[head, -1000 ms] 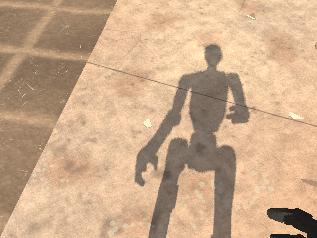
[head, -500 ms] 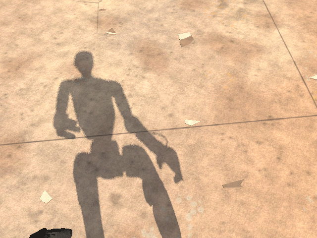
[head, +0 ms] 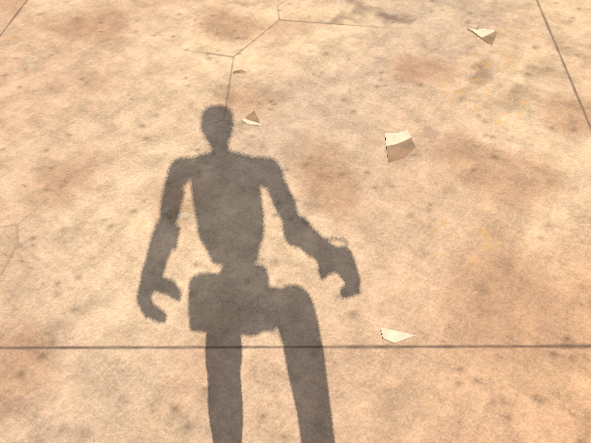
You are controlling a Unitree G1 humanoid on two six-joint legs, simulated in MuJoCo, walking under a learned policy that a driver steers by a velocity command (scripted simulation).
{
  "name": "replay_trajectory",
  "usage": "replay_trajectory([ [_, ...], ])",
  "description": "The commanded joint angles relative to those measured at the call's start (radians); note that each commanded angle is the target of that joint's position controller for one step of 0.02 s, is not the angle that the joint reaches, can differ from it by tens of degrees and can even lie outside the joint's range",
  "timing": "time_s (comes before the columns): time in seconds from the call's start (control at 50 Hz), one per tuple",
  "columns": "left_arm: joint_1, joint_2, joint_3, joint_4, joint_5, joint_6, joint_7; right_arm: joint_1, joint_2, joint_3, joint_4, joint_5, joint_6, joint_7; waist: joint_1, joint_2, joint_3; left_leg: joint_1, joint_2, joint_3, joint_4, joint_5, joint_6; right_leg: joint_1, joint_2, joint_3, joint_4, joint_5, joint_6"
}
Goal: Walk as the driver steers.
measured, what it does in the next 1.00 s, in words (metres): walks ahead, turning left: left foot, then right foot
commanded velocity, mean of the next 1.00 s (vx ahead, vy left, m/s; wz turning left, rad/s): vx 0.11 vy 0.00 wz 0.45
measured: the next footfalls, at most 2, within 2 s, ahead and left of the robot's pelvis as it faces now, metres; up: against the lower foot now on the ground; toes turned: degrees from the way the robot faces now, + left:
left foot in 0.14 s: +0.26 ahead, +0.12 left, +0.00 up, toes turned +5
right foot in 0.60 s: +0.34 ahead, -0.09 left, +0.00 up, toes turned +26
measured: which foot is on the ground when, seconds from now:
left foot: up 0.00-0.12, down 0.14-0.60, up 0.62-0.94, down 0.96-1.00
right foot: down 0.00-0.12, up 0.14-0.58, down 0.60-0.98, up 1.00-1.00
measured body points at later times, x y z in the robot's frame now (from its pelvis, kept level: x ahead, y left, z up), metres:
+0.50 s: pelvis +0.19 +0.02 -0.01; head +0.23 +0.04 +0.44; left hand +0.27 +0.32 -0.11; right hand +0.41 -0.22 -0.10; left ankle +0.22 +0.11 -0.74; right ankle +0.31 -0.13 -0.70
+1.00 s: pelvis +0.22 +0.01 -0.01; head +0.24 +0.03 +0.44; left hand +0.19 +0.30 -0.12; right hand +0.49 -0.13 -0.10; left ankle +0.15 +0.12 -0.74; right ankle +0.30 -0.11 -0.74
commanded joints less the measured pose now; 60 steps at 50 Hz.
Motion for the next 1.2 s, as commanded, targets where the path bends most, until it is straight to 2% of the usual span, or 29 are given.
replay_trajectory([
  [0.02,0.017,0.157,0.042,-0.020,-0.004,0.010,0.015,-0.155,-0.044,-0.002,-0.122,-0.010,-0.024,0.025,0.039,-0.076,0.089,-0.044,-0.023,0.045,-0.086,-0.026,0.020,0.011,-0.308,0.016,0.012,0.583,-0.067],
  [0.08,-0.008,0.194,0.051,-0.029,-0.012,0.042,0.042,-0.091,-0.077,-0.019,-0.141,-0.020,-0.028,0.046,-0.008,-0.137,-0.002,0.081,-0.107,0.135,-0.096,-0.169,0.054,0.065,-0.307,-0.009,0.212,1.015,-0.035],
  [0.12,-0.050,0.202,0.051,-0.048,-0.016,0.055,0.056,0.134,-0.155,-0.057,-0.098,-0.018,-0.028,0.035,-0.130,-0.136,-0.122,0.372,-0.165,0.135,-0.183,-0.113,0.104,-0.016,-0.264,-0.037,0.526,1.056,0.013],
  [0.14,-0.039,0.171,0.036,-0.069,-0.002,0.044,0.055,0.239,-0.226,-0.077,-0.090,-0.023,-0.023,0.014,-0.177,-0.027,-0.222,0.655,-0.033,-0.047,-0.195,0.214,0.173,-0.225,-0.195,-0.047,0.828,0.681,0.067],
  [0.16,0.120,0.038,-0.002,-0.088,0.047,0.023,0.028,0.201,-0.302,-0.078,-0.115,-0.037,-0.017,-0.003,-0.041,0.227,-0.354,1.026,0.249,-0.452,-0.072,0.729,0.376,-0.629,0.000,0.027,1.205,-0.436,0.141],
  [0.18,0.106,0.137,0.004,-0.072,0.011,0.004,0.007,0.228,-0.248,-0.069,-0.142,-0.041,-0.010,-0.003,-0.121,0.093,-0.552,1.092,0.300,-0.609,-0.155,0.549,0.454,-0.690,-0.006,0.231,1.337,-0.429,0.139],
  [0.2,-0.017,0.182,0.017,-0.104,-0.026,0.002,0.003,0.153,-0.207,-0.063,-0.165,-0.030,0.001,-0.006,-0.140,0.019,-0.427,0.980,0.239,-0.478,-0.202,0.402,0.398,-0.738,-0.067,0.240,1.292,-0.334,0.122],
  [0.24,-0.097,0.170,0.018,-0.123,-0.008,0.023,0.023,0.042,-0.149,-0.044,-0.184,-0.001,0.024,-0.018,-0.079,-0.098,-0.176,0.649,0.150,-0.343,-0.290,0.207,0.318,-0.739,-0.126,0.193,1.140,-0.224,0.130],
  [0.28,-0.057,0.158,0.021,-0.127,-0.001,0.053,0.031,0.000,-0.158,-0.047,-0.196,-0.023,0.036,-0.022,-0.019,-0.031,-0.107,0.433,0.095,-0.296,-0.351,0.148,0.301,-0.619,-0.132,0.180,1.026,-0.186,0.144],
  [0.36,-0.030,0.115,0.010,-0.110,0.008,0.065,0.052,-0.003,-0.190,-0.060,-0.189,-0.024,0.046,-0.039,-0.012,0.018,-0.167,0.378,0.051,-0.233,-0.316,0.254,0.278,-0.558,-0.105,0.162,0.821,-0.093,0.186],
  [0.44,-0.110,0.117,0.014,-0.130,-0.003,0.077,0.051,-0.022,-0.191,-0.061,-0.201,-0.011,0.081,-0.061,-0.038,0.058,-0.173,0.363,0.013,-0.286,-0.317,-0.122,0.220,-0.536,-0.087,0.183,0.683,0.010,0.189],
  [0.52,-0.158,0.123,0.021,-0.149,-0.009,0.057,0.037,-0.012,-0.186,-0.062,-0.206,-0.014,0.097,-0.062,-0.062,0.114,-0.140,0.409,0.018,-0.385,-0.281,-0.210,0.202,-0.499,-0.063,0.197,0.515,-0.028,0.165],
  [0.58,-0.086,0.142,0.039,-0.129,-0.010,0.035,0.027,-0.028,-0.157,-0.054,-0.215,0.001,0.104,-0.062,-0.016,0.111,-0.139,0.412,-0.028,-0.412,-0.179,-0.176,0.142,-0.321,-0.091,0.192,0.208,0.129,0.117],
  [0.6,-0.071,0.209,0.056,-0.137,0.007,0.038,0.033,0.015,-0.109,-0.040,-0.219,-0.007,0.105,-0.061,-0.040,-0.021,-0.167,0.319,-0.095,-0.331,-0.029,-0.417,0.087,-0.197,-0.281,0.336,0.173,0.208,0.047],
  [0.62,-0.096,0.282,0.075,-0.128,0.040,0.053,0.034,0.032,-0.097,-0.039,-0.252,-0.003,0.096,-0.058,-0.092,-0.350,-0.106,0.100,-0.258,-0.125,0.142,-0.729,0.025,-0.165,-0.459,0.579,0.134,0.434,-0.121],
  [0.64,-0.102,0.220,0.065,-0.148,0.040,0.052,0.034,0.049,-0.191,-0.065,-0.232,-0.023,0.085,-0.054,-0.061,-0.308,-0.123,0.059,-0.193,-0.114,0.388,-0.776,-0.024,-0.172,-0.527,0.636,0.138,0.493,-0.204],
  [0.66,-0.127,0.172,0.051,-0.162,0.031,0.053,0.038,0.054,-0.225,-0.082,-0.207,-0.010,0.088,-0.052,-0.062,-0.217,-0.116,0.063,-0.170,-0.110,0.487,-0.711,-0.042,-0.191,-0.475,0.526,0.163,0.489,-0.177],
  [0.7,-0.177,0.134,0.042,-0.169,0.001,0.062,0.045,0.066,-0.186,-0.079,-0.180,-0.007,0.114,-0.060,-0.070,-0.164,-0.081,0.041,-0.146,-0.080,0.571,-0.608,-0.080,-0.196,-0.374,0.366,0.187,0.448,-0.107],
  [0.76,-0.157,0.142,0.044,-0.161,0.008,0.081,0.055,0.014,-0.115,-0.057,-0.207,0.005,0.125,-0.054,-0.040,-0.206,-0.059,0.048,-0.126,-0.002,0.485,-0.533,-0.106,-0.183,-0.322,0.240,0.162,0.438,-0.106],
  [0.86,-0.131,0.176,0.056,-0.134,-0.003,0.093,0.043,-0.031,-0.062,-0.029,-0.233,-0.015,0.113,-0.042,-0.009,-0.251,-0.119,0.261,-0.098,0.034,0.167,-0.590,-0.088,-0.179,-0.348,0.220,0.182,0.489,-0.144],
  [0.94,-0.142,0.120,0.026,-0.100,-0.036,0.082,0.014,0.066,-0.043,-0.028,-0.161,-0.027,0.107,-0.035,-0.065,-0.225,-0.087,0.558,-0.118,0.073,-0.343,-0.276,-0.030,-0.294,-0.295,0.220,0.228,0.351,-0.086],
  [0.96,-0.090,0.107,0.018,-0.083,-0.028,0.071,0.005,0.075,-0.088,-0.034,-0.165,-0.034,0.105,-0.040,-0.053,-0.184,-0.108,0.700,-0.057,-0.003,-0.348,-0.172,-0.006,-0.377,-0.268,0.220,0.240,0.245,-0.015],
  [0.98,-0.068,0.067,0.002,-0.094,0.014,0.059,-0.009,0.106,-0.180,-0.051,-0.177,-0.046,0.107,-0.054,-0.027,0.027,-0.163,0.814,0.143,-0.188,-0.292,0.122,0.051,-0.473,-0.185,0.155,0.385,-0.033,0.064],
  [1.0,-0.077,0.059,0.003,-0.108,-0.005,0.056,-0.005,0.029,-0.169,-0.047,-0.162,-0.059,0.107,-0.052,-0.001,0.192,-0.137,0.596,0.224,-0.198,-0.299,-0.018,0.175,-0.440,-0.152,0.105,0.371,-0.210,0.107],
  [1.02,-0.120,0.128,0.017,-0.100,-0.008,0.064,0.004,-0.049,-0.120,-0.037,-0.193,-0.059,0.095,-0.047,-0.023,0.129,-0.074,0.514,0.165,-0.163,-0.335,-0.174,0.182,-0.390,-0.151,0.099,0.415,-0.152,0.130],
  [1.04,-0.153,0.147,0.028,-0.106,-0.014,0.070,0.011,-0.054,-0.125,-0.042,-0.182,-0.057,0.087,-0.050,-0.032,0.137,-0.039,0.517,0.130,-0.138,-0.334,-0.235,0.154,-0.432,-0.126,0.078,0.439,-0.085,0.131],
  [1.1,-0.125,0.147,0.041,-0.103,-0.016,0.099,0.025,-0.021,-0.143,-0.051,-0.169,-0.043,0.070,-0.065,-0.059,0.181,-0.020,0.532,0.204,-0.162,-0.324,-0.045,0.200,-0.508,-0.128,0.098,0.656,-0.242,0.135],
  [1.14,-0.103,0.133,0.048,-0.105,-0.032,0.111,0.021,-0.004,-0.136,-0.053,-0.158,-0.035,0.068,-0.073,-0.063,0.127,-0.030,0.579,0.255,-0.164,-0.311,0.088,0.244,-0.591,-0.140,0.119,0.816,-0.329,0.137],
  [1.2,-0.103,0.097,0.041,-0.114,-0.030,0.127,0.015,-0.070,-0.135,-0.059,-0.156,-0.026,0.073,-0.074,-0.049,0.086,-0.039,0.573,0.234,-0.083,-0.298,0.108,0.228,-0.556,-0.156,0.097,0.757,-0.269,0.144],
])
